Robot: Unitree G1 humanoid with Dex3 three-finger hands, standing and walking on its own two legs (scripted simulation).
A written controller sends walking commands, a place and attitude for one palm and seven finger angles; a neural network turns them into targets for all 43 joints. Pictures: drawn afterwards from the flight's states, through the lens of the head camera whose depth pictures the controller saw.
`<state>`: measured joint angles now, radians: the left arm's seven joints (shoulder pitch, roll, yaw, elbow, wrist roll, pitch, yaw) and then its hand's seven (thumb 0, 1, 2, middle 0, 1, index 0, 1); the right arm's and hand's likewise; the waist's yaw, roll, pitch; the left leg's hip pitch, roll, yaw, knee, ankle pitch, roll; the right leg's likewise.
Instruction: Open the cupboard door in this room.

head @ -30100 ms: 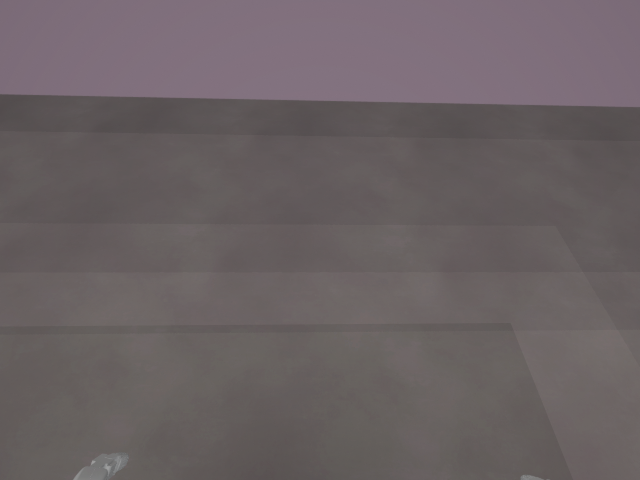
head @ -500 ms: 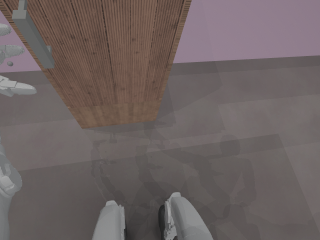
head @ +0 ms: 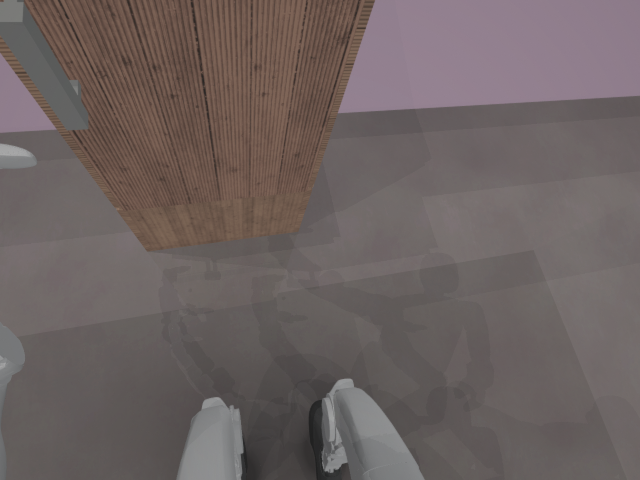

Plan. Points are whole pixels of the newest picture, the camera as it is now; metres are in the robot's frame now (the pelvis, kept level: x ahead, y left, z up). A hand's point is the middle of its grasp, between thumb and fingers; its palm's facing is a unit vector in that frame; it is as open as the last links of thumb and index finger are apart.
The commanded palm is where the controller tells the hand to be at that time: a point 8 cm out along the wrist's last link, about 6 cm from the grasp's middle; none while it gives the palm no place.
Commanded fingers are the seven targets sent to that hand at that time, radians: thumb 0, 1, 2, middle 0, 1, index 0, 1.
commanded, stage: move the hooked fingers beside the handle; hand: left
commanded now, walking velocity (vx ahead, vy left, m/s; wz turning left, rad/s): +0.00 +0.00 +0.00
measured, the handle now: (49, 60) +0.57 +0.25 +0.06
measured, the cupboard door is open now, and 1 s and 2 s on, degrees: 0 0 0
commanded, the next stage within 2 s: slide the fingers in behind the handle in 1.06 s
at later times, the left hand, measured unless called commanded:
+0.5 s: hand (1, 105) +0.53 +0.29 +0.05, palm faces +0.11 -0.99 +0.00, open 13.9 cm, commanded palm +0.51 +0.33 +0.05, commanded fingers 0.00 -0.50 0.30 -0.30 -1.20 -0.30 -1.20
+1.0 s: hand out of the picture +0.52 +0.30 +0.05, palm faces +0.12 -0.99 -0.01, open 14.0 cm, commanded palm +0.51 +0.33 +0.05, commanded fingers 0.00 -0.50 0.30 -0.30 -1.20 -0.30 -1.20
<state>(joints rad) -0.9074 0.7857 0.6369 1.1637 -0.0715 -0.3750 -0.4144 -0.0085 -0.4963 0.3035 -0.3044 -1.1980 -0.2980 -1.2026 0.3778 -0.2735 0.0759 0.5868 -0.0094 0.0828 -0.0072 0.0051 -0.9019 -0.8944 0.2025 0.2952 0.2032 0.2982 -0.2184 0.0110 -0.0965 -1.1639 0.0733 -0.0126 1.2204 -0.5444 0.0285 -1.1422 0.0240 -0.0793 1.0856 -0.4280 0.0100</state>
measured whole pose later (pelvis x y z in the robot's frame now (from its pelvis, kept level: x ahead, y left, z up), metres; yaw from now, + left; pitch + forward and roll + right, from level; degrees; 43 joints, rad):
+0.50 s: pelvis +0.00 +0.00 -0.01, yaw +0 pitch +29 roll -6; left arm -0.99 0.79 0.57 1.24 -0.05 -0.34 -0.40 -0.01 -0.50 0.30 -0.30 -1.20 -0.30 -1.21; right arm 0.34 -0.28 0.09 0.57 -0.01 0.09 -0.02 0.00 -0.90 -0.89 0.20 0.30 0.20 0.30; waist -0.23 0.02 -0.09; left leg -1.20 0.06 -0.02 1.25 -0.55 0.04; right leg -1.17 0.01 -0.09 1.11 -0.44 0.02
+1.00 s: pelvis +0.00 +0.00 +0.00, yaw +0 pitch +29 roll -7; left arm -0.94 0.78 0.59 1.15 -0.07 -0.36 -0.41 -0.01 -0.50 0.30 -0.30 -1.20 -0.30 -1.20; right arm 0.35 -0.28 0.07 0.58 -0.01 0.09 -0.01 0.00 -0.90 -0.89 0.20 0.30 0.20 0.30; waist -0.23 0.01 -0.10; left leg -1.20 0.07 -0.03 1.25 -0.56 0.03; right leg -1.16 0.02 -0.10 1.10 -0.44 0.01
